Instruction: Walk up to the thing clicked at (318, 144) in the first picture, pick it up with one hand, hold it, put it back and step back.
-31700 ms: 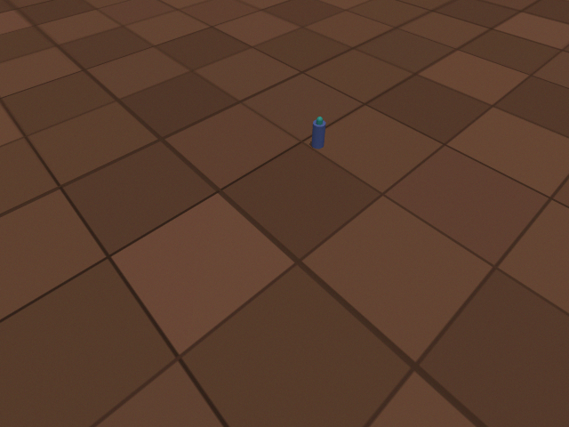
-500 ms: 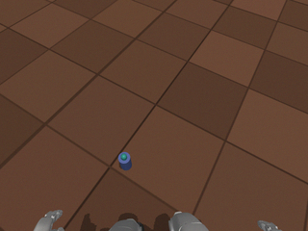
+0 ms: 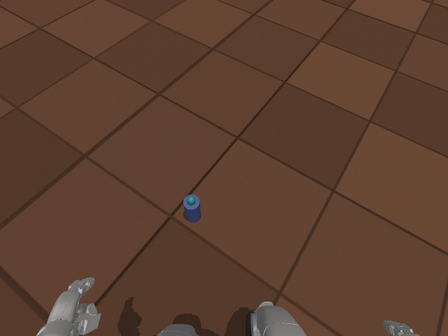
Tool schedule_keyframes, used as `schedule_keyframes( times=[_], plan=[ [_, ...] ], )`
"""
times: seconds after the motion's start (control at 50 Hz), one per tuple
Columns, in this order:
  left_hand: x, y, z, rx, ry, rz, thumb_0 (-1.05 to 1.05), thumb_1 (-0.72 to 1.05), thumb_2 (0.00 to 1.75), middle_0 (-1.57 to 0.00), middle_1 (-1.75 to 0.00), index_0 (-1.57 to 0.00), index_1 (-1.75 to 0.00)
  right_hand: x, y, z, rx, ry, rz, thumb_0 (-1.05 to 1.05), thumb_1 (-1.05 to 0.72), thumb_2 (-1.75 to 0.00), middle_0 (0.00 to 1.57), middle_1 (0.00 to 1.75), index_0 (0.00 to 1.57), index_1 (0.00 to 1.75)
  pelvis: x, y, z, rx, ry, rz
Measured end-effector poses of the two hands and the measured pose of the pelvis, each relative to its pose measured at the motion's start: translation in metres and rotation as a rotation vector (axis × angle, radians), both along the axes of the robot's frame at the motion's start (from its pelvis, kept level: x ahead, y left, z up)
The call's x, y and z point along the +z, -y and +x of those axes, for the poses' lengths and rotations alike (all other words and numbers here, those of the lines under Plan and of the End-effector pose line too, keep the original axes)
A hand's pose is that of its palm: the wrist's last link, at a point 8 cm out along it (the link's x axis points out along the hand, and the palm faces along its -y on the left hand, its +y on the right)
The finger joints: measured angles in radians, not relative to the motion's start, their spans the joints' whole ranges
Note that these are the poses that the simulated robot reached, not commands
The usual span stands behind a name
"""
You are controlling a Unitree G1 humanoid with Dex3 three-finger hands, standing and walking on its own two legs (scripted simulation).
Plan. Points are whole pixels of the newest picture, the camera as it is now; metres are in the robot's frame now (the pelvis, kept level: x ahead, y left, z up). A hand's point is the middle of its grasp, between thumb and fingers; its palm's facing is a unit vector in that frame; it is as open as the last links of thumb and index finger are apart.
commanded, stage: step back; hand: left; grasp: from the side
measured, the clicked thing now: (192, 207) +0.61 +0.15 -0.66
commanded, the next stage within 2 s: none
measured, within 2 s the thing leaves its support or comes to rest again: neither
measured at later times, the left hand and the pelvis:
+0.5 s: hand out of the picture -0.05 +0.22 -0.13, palm faces -0.08 -0.91 -0.40, open 7.4 cm; pelvis -0.15 -0.04 +0.00, yaw -4 degrees
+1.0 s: hand out of the picture -0.20 +0.20 -0.14, palm faces +0.00 -0.94 -0.35, open 7.4 cm; pelvis -0.31 -0.06 +0.01, yaw +0 degrees
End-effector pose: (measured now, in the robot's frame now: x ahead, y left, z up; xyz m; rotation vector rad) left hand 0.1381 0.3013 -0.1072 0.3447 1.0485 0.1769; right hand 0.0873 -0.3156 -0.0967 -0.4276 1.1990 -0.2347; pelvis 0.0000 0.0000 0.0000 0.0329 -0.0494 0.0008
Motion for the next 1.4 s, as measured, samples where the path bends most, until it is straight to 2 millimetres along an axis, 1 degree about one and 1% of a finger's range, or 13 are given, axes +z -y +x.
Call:
schedule_keyframes(
  times=[0.1,0.2,0.3,0.4,0.52,0.62,0.7,0.78,0.88,1.0,1.14,1.26,1.4],
  plan=[
    [-0.001,-0.002,-0.039,0.021,-0.067,-0.03,0.0,0.91,0.9,-0.2,-0.3,-0.2,-0.3,0.019,-0.013,-0.035,0.005,-0.001,0.006,0.01,-0.91,-0.9,0.21,0.3,0.2,0.3,0.013,-0.003,-0.021,0.008,-0.006,-0.063],
    [0.0,-0.006,-0.079,0.034,-0.098,-0.025,0.0,0.91,0.9,-0.2,-0.3,-0.2,-0.3,0.028,-0.009,-0.051,0.004,0.034,-0.006,0.01,-0.9,-0.9,0.21,0.3,0.21,0.3,0.017,0.0,-0.046,-0.025,-0.023,-0.067],
    [-0.003,-0.003,-0.118,0.013,-0.147,0.015,0.0,0.91,0.9,-0.2,-0.3,-0.2,-0.3,0.023,0.003,-0.065,0.004,0.11,-0.001,0.01,-0.9,-0.9,0.21,0.3,0.21,0.3,0.01,0.01,-0.079,-0.064,-0.016,-0.051],
    [-0.004,0.014,-0.151,-0.012,-0.149,0.053,0.0,0.91,0.9,-0.2,-0.3,-0.2,-0.3,0.001,0.028,-0.091,-0.004,0.158,0.029,0.0,-0.9,-0.9,0.21,0.3,0.21,0.3,-0.005,0.028,-0.116,-0.091,0.0,-0.038],
    [0.021,0.039,-0.199,-0.007,-0.128,0.057,0.0,0.91,0.9,-0.2,-0.3,-0.21,-0.3,-0.009,0.042,-0.142,-0.054,0.109,0.072,0.01,-0.91,-0.9,0.2,0.3,0.2,0.3,0.006,0.041,-0.151,-0.079,0.004,0.0],
    [0.034,0.042,-0.211,-0.001,-0.074,0.077,0.01,0.9,0.9,-0.2,-0.3,-0.21,-0.3,-0.011,0.046,-0.194,-0.047,0.042,0.07,0.01,-0.91,-0.9,0.2,0.3,0.2,0.3,0.011,0.045,-0.18,-0.047,-0.026,0.004],
    [0.03,0.041,-0.217,-0.006,0.005,0.081,0.0,0.9,0.9,-0.2,-0.3,-0.21,-0.3,-0.015,0.045,-0.233,-0.021,-0.026,0.05,0.01,-0.91,-0.9,0.2,0.3,0.2,0.3,0.005,0.046,-0.209,0.002,-0.028,-0.016],
    [0.012,0.037,-0.234,-0.001,0.056,0.047,0.0,0.9,0.9,-0.2,-0.3,-0.21,-0.3,-0.016,0.037,-0.266,0.005,-0.05,0.029,0.01,-0.91,-0.9,0.2,0.3,0.2,0.3,-0.006,0.044,-0.244,0.026,0.001,0.007],
    [0.004,0.048,-0.282,0.022,-0.018,-0.01,0.0,0.91,0.9,-0.2,-0.3,-0.2,-0.3,0.001,0.036,-0.298,0.019,-0.026,0.025,0.01,-0.91,-0.9,0.21,0.3,0.21,0.3,0.004,0.047,-0.275,0.03,0.012,-0.035],
    [0.003,0.055,-0.349,0.048,-0.078,-0.01,0.0,0.91,0.9,-0.2,-0.3,-0.21,-0.3,0.018,0.055,-0.306,0.042,0.063,-0.003,0.01,-0.9,-0.9,0.21,0.3,0.21,0.3,0.009,0.063,-0.314,-0.009,-0.021,-0.048],
    [-0.005,0.076,-0.429,0.033,-0.153,0.053,0.0,0.91,0.9,-0.2,-0.3,-0.2,-0.3,-0.002,0.094,-0.325,0.048,0.171,0.012,0.0,-0.9,-0.9,0.21,0.3,0.21,0.3,-0.009,0.089,-0.375,-0.052,0.008,-0.08],
    [0.015,0.091,-0.492,0.058,-0.18,0.068,0.0,0.9,0.9,-0.2,-0.3,-0.21,-0.3,-0.008,0.099,-0.378,-0.002,0.123,0.069,0.0,-0.91,-0.9,0.2,0.3,0.2,0.3,0.003,0.099,-0.405,-0.048,-0.003,-0.008],
    [0.023,0.074,-0.519,0.096,-0.09,0.096,0.01,0.9,0.9,-0.2,-0.3,-0.21,-0.3,-0.023,0.094,-0.449,0.02,-0.024,0.078,0.01,-0.91,-0.9,0.2,0.3,0.2,0.3,0.0,0.094,-0.434,0.026,-0.014,-0.037]
  ],
)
